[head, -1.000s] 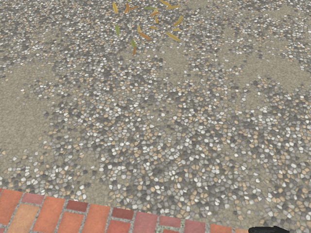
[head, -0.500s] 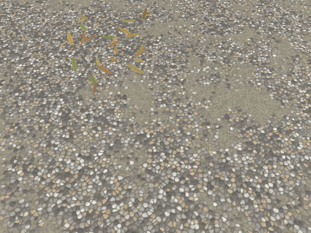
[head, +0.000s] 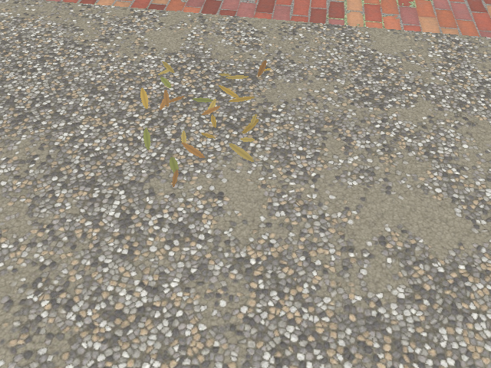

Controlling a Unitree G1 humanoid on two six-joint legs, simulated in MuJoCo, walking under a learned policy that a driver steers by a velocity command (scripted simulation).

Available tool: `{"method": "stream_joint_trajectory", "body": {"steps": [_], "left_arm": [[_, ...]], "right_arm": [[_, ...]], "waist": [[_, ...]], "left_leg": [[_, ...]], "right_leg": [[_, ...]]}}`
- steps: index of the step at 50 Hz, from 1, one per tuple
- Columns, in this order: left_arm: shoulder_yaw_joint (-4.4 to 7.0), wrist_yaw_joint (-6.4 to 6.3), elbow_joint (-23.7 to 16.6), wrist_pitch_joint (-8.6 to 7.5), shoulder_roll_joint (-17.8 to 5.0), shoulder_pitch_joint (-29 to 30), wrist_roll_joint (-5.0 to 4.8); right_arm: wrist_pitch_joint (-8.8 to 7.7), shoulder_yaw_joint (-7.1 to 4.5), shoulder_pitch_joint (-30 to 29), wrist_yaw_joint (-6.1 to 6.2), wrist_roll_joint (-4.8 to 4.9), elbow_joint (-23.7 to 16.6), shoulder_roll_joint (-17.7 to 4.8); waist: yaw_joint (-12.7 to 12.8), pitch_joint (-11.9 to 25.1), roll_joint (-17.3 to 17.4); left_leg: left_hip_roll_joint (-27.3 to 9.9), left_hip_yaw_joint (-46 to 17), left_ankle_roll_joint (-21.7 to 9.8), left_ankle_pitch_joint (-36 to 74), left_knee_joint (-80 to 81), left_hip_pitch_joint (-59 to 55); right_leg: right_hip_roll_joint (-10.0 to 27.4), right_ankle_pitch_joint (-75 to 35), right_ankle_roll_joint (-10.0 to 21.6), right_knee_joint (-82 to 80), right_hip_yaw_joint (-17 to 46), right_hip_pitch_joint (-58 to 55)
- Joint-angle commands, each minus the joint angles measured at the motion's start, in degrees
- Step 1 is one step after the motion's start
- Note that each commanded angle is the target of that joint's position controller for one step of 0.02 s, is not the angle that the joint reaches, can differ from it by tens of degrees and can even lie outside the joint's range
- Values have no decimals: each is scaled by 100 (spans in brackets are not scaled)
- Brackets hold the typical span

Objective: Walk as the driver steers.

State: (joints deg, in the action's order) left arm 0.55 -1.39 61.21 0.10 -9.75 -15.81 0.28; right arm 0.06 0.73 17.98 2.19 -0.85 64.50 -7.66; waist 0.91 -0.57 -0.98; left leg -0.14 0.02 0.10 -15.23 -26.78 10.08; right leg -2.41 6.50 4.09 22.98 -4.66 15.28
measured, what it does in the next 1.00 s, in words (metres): shifts its weight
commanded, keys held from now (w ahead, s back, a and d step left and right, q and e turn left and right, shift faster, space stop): no key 0.62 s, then w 0.38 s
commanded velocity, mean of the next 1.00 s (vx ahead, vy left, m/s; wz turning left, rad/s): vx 0.10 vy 0.00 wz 0.00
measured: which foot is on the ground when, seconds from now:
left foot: down 0.00-0.94, up 0.96-1.00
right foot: down 0.00-1.00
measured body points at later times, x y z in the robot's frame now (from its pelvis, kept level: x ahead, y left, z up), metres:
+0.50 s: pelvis +0.02 +0.02 +0.00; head +0.02 +0.02 +0.45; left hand +0.00 +0.23 -0.16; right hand -0.02 -0.18 -0.16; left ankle -0.01 +0.12 -0.74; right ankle +0.07 -0.07 -0.74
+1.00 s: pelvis +0.11 -0.02 -0.01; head +0.12 -0.04 +0.44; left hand +0.12 +0.22 -0.15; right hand +0.03 -0.24 -0.17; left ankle +0.00 +0.10 -0.70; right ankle +0.11 -0.09 -0.74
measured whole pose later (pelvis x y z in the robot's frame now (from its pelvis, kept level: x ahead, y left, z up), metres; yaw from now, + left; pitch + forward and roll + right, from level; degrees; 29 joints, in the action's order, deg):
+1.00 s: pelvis +0.11 -0.02 -0.01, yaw +0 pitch +0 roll +0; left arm 3.1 -0.1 60.0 -4.7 -9.4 -18.0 1.2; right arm -2.9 -2.6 26.3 0.5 -1.6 64.5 -9.9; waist 0.3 -0.3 2.5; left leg -0.6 0.0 -4.3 -25.9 -48.5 11.8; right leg -1.9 17.0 4.4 31.1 -5.7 14.1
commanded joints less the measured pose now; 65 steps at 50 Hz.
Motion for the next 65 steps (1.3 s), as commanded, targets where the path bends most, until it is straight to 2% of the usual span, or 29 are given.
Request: {"method": "stream_joint_trajectory", "body": {"steps": [1,4,9,31,32,34,36,37,38,39,41,43,44,45,46,47,48,49,50,51,52,53,54,57,59,62,65], "left_arm": [[58,14,5,-49,-370,-418,39],[29,4,88,-74,-319,-398,28],[-2,-25,200,-79,-256,-424,21],[-32,-78,488,-80,-87,-596,16],[-35,-74,507,-76,-71,-633,19],[28,-58,456,-42,-191,-611,27],[63,-9,311,-24,-187,-462,67],[46,26,197,-53,-64,-288,83],[24,67,73,-102,77,-88,123],[28,101,-42,-159,72,59,195],[109,168,-228,-275,-144,203,177],[145,216,-347,-380,-158,192,113],[155,228,-326,-418,-93,33,78],[169,232,-189,-445,-19,-391,41],[229,212,49,-463,-67,-1038,23],[342,149,235,-507,-368,-1794,77],[521,96,358,-489,-1094,-2603,82],[463,82,424,-397,-849,-2492,83],[392,91,179,-392,-673,-1783,118],[366,111,18,-431,-618,-1326,120],[327,105,-62,-477,-548,-1111,101],[265,92,-53,-527,-400,-1059,78],[230,79,-4,-566,-344,-1153,70],[167,49,184,-627,-343,-1590,55],[127,49,204,-637,-344,-1683,67],[92,41,207,-660,-366,-1717,65],[114,14,264,-685,-494,-1769,65]], "right_arm": [[-133,-49,230,33,47,-78,-448],[-131,-51,396,28,41,-47,-404],[-121,-52,582,23,32,-8,-358],[-140,-33,801,50,31,86,-193],[-138,-35,880,47,22,111,-186],[-101,-120,942,33,1,79,-365],[-68,-186,1044,5,-8,-10,-481],[-76,-222,1228,4,3,10,-548],[-96,-285,1394,10,5,55,-678],[-122,-344,1358,15,-9,55,-782],[-200,-395,1276,-6,-53,3,-817],[-283,-417,1120,-27,-48,-32,-798],[-311,-426,992,-34,-16,-64,-798],[-325,-436,797,-42,14,-120,-809],[-353,-429,690,-53,10,-171,-770],[-427,-369,526,-95,-8,-283,-583],[-491,-260,542,-169,27,-559,-132],[-478,-377,235,-215,-156,-658,-636],[-480,-383,-38,-275,-180,-739,-577],[-515,-349,-84,-327,-125,-732,-433],[-525,-360,-66,-363,-105,-714,-397],[-487,-376,1,-385,-132,-692,-414],[-437,-388,47,-398,-136,-671,-415],[-321,-407,-409,-409,-116,-849,-425],[-296,-376,-1041,-413,-97,-1099,-393],[-296,-304,-1839,-425,-29,-1406,-322],[-299,-309,-2097,-404,-3,-1551,-434]], "waist": [[112,-398,451],[42,-421,222],[-19,-431,117],[-23,-473,132],[-38,-367,132],[-69,-498,242],[-175,-926,408],[-283,-1083,619],[-371,-1167,934],[-389,-1264,1035],[-336,-1165,797],[-200,-1152,750],[-70,-1099,706],[158,-1012,617],[407,-836,412],[743,-553,-309],[888,-113,-1890],[716,-398,-1217],[393,-779,-425],[208,-824,-88],[50,-778,22],[-53,-698,-15],[-88,-605,-90],[-77,-584,-244],[0,-692,-285],[114,-828,-402],[98,-831,-471]], "left_leg": [[-535,-683,-282,-534,1119,951],[-490,-606,-320,-299,1022,733],[-467,-559,-348,-162,962,614],[-460,-504,-363,277,919,395],[-415,-494,-380,-143,966,355],[-300,-551,-530,-1549,933,507],[-497,-985,-788,-2803,1151,672],[-775,-1418,-947,-3115,1422,486],[-1209,-1964,-1148,-3274,1807,215],[-1587,-2303,-1336,-3080,1991,116],[-1711,-2308,-1439,-2478,2024,-193],[-1558,-1911,-1339,-1852,1780,-165],[-1382,-1610,-1243,-1586,1602,51],[-1156,-1268,-1132,-1363,1311,521],[-898,-957,-1013,-959,784,1090],[-452,-332,-807,-384,-543,1769],[316,570,-488,-1130,-2535,2928],[137,167,-573,-1493,-3632,3312],[-197,-44,-647,-941,-4004,3450],[-349,-125,-644,-390,-3951,3277],[-452,-123,-607,-53,-3771,3065],[-491,-68,-532,120,-3602,2904],[-451,37,-476,240,-3529,2846],[-380,289,-351,496,-3240,3157],[-325,446,-290,734,-2704,3230],[-157,673,-307,1176,-1515,2750],[-21,788,-515,1261,-866,2216]], "right_leg": [[669,601,-64,-415,888,-639],[701,643,-78,-478,917,-470],[718,612,-101,-501,929,-396],[748,160,-113,-361,911,-487],[692,548,-105,-367,887,-517],[451,1842,-5,-104,740,-244],[282,2749,82,262,639,457],[162,2565,51,660,481,872],[33,1957,-12,1263,133,1218],[205,1530,-9,1714,61,1446],[394,1677,27,2054,191,1771],[434,1694,55,1594,158,1437],[327,1481,58,1183,20,904],[142,1172,58,677,-156,3],[-27,1055,53,350,-149,-1102],[605,1502,157,-221,806,-2165],[2107,2924,744,-1291,3390,-2973],[2450,3237,1011,-1539,4170,-2425],[2313,3109,949,-1486,3629,-1897],[2093,2456,847,-1547,3084,-1537],[1889,1852,739,-1618,2600,-1352],[1698,1258,641,-1643,2183,-1304],[1567,640,598,-1610,1859,-1380],[1421,-1031,596,-1467,1245,-1620],[1332,-1602,614,-1482,993,-1524],[1202,-2071,577,-1526,702,-1291],[1348,-2692,579,-1442,612,-1484]]}}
